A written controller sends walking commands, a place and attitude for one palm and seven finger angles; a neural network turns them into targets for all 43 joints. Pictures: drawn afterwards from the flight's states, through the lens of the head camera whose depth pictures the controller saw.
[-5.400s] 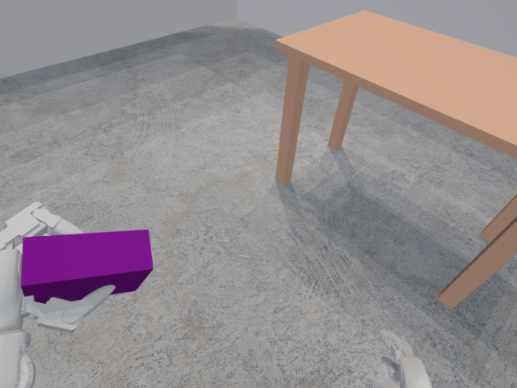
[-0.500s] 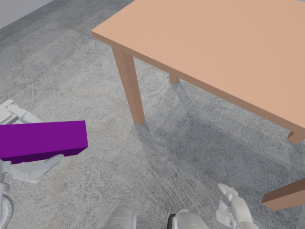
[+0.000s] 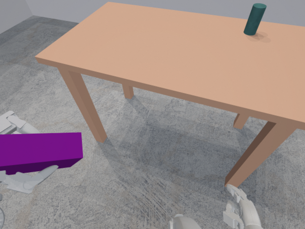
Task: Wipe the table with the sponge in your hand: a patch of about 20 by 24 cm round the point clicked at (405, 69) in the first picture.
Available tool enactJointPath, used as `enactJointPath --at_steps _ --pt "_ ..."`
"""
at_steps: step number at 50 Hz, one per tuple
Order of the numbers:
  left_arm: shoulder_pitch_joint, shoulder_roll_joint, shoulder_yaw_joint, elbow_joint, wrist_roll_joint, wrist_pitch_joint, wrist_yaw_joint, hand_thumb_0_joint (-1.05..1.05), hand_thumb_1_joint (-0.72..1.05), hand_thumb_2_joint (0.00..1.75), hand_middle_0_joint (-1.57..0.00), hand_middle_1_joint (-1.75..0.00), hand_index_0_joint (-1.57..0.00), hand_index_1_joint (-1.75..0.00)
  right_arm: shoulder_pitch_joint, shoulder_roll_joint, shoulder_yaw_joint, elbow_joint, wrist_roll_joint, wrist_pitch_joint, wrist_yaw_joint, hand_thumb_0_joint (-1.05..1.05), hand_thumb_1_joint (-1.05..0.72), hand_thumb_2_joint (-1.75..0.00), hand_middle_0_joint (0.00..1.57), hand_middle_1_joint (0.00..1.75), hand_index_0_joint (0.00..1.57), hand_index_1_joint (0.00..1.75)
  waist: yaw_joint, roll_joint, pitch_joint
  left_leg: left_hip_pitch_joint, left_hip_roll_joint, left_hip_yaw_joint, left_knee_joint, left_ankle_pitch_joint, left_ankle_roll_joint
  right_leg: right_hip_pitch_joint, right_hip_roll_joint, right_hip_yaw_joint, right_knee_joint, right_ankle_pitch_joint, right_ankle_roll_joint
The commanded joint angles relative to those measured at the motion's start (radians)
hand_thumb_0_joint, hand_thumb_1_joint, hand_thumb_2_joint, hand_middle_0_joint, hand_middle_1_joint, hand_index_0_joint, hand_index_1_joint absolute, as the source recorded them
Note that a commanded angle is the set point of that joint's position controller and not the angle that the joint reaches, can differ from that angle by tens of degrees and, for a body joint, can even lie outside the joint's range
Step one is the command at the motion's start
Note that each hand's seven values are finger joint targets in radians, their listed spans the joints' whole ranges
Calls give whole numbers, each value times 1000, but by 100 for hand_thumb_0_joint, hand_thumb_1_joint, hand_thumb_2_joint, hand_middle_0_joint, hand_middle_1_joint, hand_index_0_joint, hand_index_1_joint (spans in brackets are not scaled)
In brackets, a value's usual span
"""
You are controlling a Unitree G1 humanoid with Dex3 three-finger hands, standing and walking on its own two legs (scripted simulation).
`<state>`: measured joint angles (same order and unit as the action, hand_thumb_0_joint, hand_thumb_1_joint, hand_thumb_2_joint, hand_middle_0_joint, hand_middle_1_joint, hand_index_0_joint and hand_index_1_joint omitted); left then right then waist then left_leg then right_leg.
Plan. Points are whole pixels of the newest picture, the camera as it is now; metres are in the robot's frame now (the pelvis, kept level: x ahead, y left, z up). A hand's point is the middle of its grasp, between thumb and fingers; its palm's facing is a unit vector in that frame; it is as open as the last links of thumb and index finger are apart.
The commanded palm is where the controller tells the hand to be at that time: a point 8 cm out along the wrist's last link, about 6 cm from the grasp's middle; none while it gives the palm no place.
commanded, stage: turn to face it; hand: left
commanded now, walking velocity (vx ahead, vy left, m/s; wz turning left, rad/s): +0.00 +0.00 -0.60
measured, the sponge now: (53, 152) +0.22 +0.21 +0.16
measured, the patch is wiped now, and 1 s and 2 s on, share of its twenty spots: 0.00 0.00 0.00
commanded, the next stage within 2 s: take the last steps up to it in 1.00 s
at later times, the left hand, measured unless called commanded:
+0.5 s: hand (103, 141) +0.24 +0.11 +0.19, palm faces +0.11 -0.87 -0.49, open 9.3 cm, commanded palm +0.20 +0.16 +0.19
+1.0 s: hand (179, 163) +0.21 -0.03 +0.18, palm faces -0.21 -0.83 -0.51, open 9.3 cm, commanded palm +0.18 +0.06 +0.19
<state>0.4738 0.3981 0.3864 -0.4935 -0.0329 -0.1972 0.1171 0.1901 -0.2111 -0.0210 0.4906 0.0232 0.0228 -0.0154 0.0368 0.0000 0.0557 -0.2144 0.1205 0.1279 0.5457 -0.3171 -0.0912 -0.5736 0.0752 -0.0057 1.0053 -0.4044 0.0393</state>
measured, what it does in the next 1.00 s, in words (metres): walks backwards, turning right: right foot, then left foot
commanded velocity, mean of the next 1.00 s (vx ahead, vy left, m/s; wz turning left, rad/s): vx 0.00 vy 0.00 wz -0.50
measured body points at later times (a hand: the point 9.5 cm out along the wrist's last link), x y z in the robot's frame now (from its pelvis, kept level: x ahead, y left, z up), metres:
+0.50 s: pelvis -0.04 -0.05 +0.02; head -0.02 -0.07 +0.46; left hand +0.23 +0.16 +0.21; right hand +0.03 -0.36 -0.08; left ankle -0.03 +0.11 -0.69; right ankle +0.05 -0.10 -0.72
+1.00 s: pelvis -0.11 -0.07 +0.00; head -0.05 -0.12 +0.45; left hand +0.22 +0.02 +0.20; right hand -0.10 -0.35 -0.10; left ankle -0.05 +0.06 -0.68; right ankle -0.11 -0.18 -0.72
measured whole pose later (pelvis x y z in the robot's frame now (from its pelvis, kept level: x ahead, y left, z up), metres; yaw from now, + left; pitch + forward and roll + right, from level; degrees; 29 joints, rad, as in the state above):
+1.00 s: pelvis -0.11 -0.07 +0.00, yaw -35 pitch +1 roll +1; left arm 0.50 0.40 0.40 -0.61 -0.03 -0.22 0.15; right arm 0.13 -0.20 0.02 0.58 0.00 0.01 -0.01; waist -0.03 -0.01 0.15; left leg -0.40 0.07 0.04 0.91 -0.49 -0.06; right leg -0.39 0.03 0.01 0.59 -0.21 -0.05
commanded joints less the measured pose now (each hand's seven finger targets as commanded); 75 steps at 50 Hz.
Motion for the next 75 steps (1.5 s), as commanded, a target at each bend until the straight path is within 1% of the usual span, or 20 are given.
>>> enactJointPath --at_steps 1,2,4,6,11,26,28,30,32,38,40,42,43,45,52,56,63,67,70,75 --pt "-153 109 46 -209 -6 -54 26 0 10 130 -120 -160 -120 -160 -9 -145 -39 -104 9 -100 -6 0 -90 -90 20 30 20 30 -13 153 -55 -78 207 23 23 200 110 276 -60 -98 -356 38 18" --pt "-199 124 54 -204 -1 -47 30 0 10 130 -120 -160 -120 -160 3 -143 -40 -94 10 -114 -6 0 -90 -90 20 30 20 30 -13 64 -83 -85 157 35 177 190 88 379 -50 -86 -485 182 6" --pt "-245 242 154 -188 3 -50 54 0 10 130 -120 -160 -120 -160 -92 -110 -24 -114 -3 -133 -15 0 -90 -90 20 30 20 30 1 -384 -128 -359 -61 -28 647 -350 13 441 -387 517 -654 690 -182" --pt "-186 243 154 -261 -18 -44 58 0 10 130 -120 -160 -120 -160 -98 -103 -29 -92 -9 -105 -1 0 -90 -90 20 30 20 30 1 -190 -184 -312 -49 -199 763 -221 9 384 -394 653 -726 235 -157" --pt "49 214 200 -308 -39 -92 62 0 10 130 -120 -160 -120 -160 -116 -89 -18 -66 -20 -34 20 0 -90 -90 20 30 20 30 -8 -38 -279 -320 -59 -169 625 -85 -7 517 -277 398 -667 306 -154" --pt "-70 170 82 -240 -12 -60 36 0 10 130 -120 -160 -120 -160 -72 -132 -33 -114 -7 45 21 0 -90 -90 20 30 20 30 -19 -83 -222 63 -125 -83 -69 -150 81 262 -175 483 -832 41 -77" --pt "-95 175 84 -258 -12 -73 21 0 10 130 -120 -160 -120 -160 -55 -151 -44 -122 -19 39 15 0 -90 -90 20 30 20 30 -38 47 -185 200 14 -188 -231 -187 164 75 -64 400 -668 -18 -4" --pt "-148 237 153 -339 0 -81 12 0 10 130 -120 -160 -120 -160 -110 -131 -51 -150 -21 1 5 0 -90 -90 20 30 20 30 -1 284 -166 110 358 -414 -329 -73 307 -45 25 123 17 -8 27" --pt "-23 187 159 -250 -3 -63 7 0 10 130 -120 -160 -120 -160 -109 -113 -53 -138 -10 -29 5 0 -90 -90 20 30 20 30 10 263 -74 -118 325 -197 -289 4 277 3 -64 95 277 -30 13" --pt "-178 120 55 -258 5 -66 32 0 10 130 -120 -160 -120 -160 -10 -148 -44 -94 2 -121 7 0 -90 -90 20 30 20 30 -30 191 -88 26 202 2 -7 423 119 283 -36 -137 -412 93 20" --pt "-205 145 66 -216 23 -59 39 0 10 130 -120 -160 -120 -160 -18 -134 -38 -83 1 -136 7 0 -90 -90 20 30 20 30 -33 80 -124 -64 133 23 220 317 75 449 -107 -46 -559 358 -34" --pt "-150 224 156 -211 5 -68 59 0 10 130 -120 -160 -120 -160 -67 -101 -34 -103 5 -132 2 0 -90 -90 20 30 20 30 -2 -319 -230 -302 -41 -49 563 -302 20 545 -408 449 -604 871 -211" --pt "-102 232 161 -259 -6 -69 58 0 10 130 -120 -160 -120 -160 -85 -103 -41 -95 0 -117 -4 0 -90 -90 20 30 20 30 1 -251 -235 -279 -24 -152 636 -296 28 483 -427 484 -625 725 -226" --pt "35 236 215 -315 -15 -82 66 0 10 130 -120 -160 -120 -160 -105 -66 -2 -74 -18 -78 4 0 -90 -90 20 30 20 30 -6 -45 -287 -269 -27 -156 548 -229 33 514 -373 360 -565 660 -241" --pt "105 197 218 -301 -18 -84 63 0 10 130 -120 -160 -120 -160 -74 -79 -14 -72 -15 -70 -18 0 -90 -90 20 30 20 30 -41 -106 -259 9 -75 -78 -18 9 50 353 -269 256 -580 397 -160" --pt "113 156 170 -198 -11 -87 48 0 10 130 -120 -160 -120 -160 -63 -117 -37 -72 -11 -95 -44 0 -90 -90 20 30 20 30 -30 294 -168 18 270 -374 -275 216 232 133 -42 19 -127 -106 -21" --pt "-80 117 30 -255 28 -75 64 0 10 130 -120 -160 -120 -160 -53 -135 -31 -27 -14 -161 -45 0 -90 -90 20 30 20 30 -49 229 -113 -84 92 -151 -103 118 178 385 -66 -131 -527 56 -22" --pt "-113 222 129 -213 18 -76 75 0 10 130 -120 -160 -120 -160 -72 -115 -45 -23 -17 -152 -46 0 -90 -90 20 30 20 30 -26 -195 -120 -370 -89 -97 459 -204 86 466 -487 519 -798 15 -223" --pt "-39 207 147 -188 10 -97 61 0 10 130 -120 -160 -120 -160 -65 -91 -21 9 -26 -122 -35 0 -90 -90 20 30 20 30 -47 -26 -111 -409 -42 -176 586 -65 69 460 -451 317 -747 249 -240" --pt "39 150 121 -100 11 -119 55 0 10 130 -120 -160 -120 -160 -66 -77 -22 -7 -27 -113 -39 0 -90 -90 20 30 20 30 -39 -106 -154 -309 -48 -68 292 -6 77 513 -383 117 -694 470 -191"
